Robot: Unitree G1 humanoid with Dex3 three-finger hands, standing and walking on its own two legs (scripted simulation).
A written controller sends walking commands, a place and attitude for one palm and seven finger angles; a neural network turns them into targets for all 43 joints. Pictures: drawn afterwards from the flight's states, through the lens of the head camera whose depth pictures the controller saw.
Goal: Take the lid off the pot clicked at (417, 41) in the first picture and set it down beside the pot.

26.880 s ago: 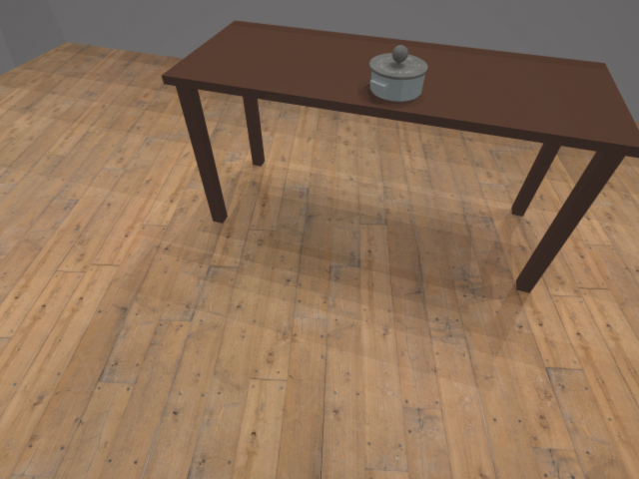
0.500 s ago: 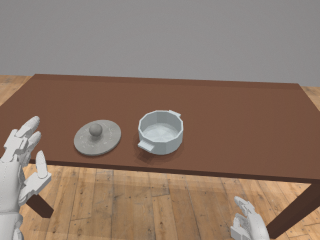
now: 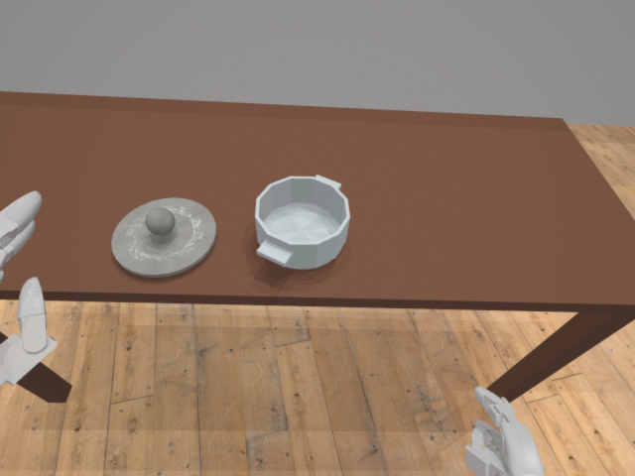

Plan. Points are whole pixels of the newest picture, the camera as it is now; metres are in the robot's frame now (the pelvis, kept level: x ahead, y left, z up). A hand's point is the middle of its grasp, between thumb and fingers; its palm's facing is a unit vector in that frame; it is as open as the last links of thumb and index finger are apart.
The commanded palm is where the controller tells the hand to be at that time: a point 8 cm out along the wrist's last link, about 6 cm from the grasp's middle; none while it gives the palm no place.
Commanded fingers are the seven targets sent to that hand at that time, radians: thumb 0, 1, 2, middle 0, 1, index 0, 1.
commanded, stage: step back with the hand held close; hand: left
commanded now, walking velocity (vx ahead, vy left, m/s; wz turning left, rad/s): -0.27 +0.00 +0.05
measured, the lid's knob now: (160, 221) +0.49 +0.30 -0.03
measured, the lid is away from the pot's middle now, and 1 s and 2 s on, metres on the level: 0.24 0.24 0.24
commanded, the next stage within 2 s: stop stepping back and stand still in 0.94 s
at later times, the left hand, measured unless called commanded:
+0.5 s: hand out of the picture +0.11 +0.23 +0.18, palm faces +0.40 -0.80 -0.45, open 7.4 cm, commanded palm +0.04 +0.27 +0.18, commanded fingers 0.00 0.90 0.90 -0.20 -0.30 -0.20 -0.30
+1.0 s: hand out of the picture +0.03 +0.22 +0.17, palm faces +0.35 -0.86 -0.37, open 7.4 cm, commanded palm -0.04 +0.26 +0.18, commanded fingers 0.00 0.90 0.90 -0.20 -0.30 -0.20 -0.30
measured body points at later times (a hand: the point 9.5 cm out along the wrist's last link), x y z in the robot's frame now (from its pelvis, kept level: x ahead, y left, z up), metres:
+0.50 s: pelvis -0.08 -0.02 -0.01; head -0.06 +0.01 +0.44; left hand +0.08 +0.27 +0.20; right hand +0.10 -0.26 -0.07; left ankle +0.00 +0.05 -0.73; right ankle -0.05 -0.15 -0.71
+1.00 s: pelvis -0.18 -0.02 -0.02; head -0.16 +0.02 +0.43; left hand +0.01 +0.26 +0.19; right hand -0.01 -0.27 -0.07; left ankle -0.06 +0.06 -0.73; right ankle -0.18 -0.17 -0.69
